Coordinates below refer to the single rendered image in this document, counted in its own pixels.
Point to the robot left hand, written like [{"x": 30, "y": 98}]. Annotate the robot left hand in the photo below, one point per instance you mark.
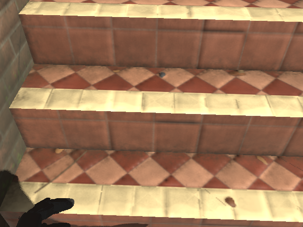
[{"x": 43, "y": 210}]

